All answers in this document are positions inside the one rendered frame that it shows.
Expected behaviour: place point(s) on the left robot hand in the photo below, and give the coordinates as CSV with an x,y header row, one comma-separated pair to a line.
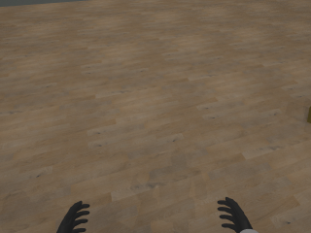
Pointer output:
x,y
69,222

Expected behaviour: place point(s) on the right robot hand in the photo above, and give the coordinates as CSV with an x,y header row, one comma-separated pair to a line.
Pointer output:
x,y
238,217

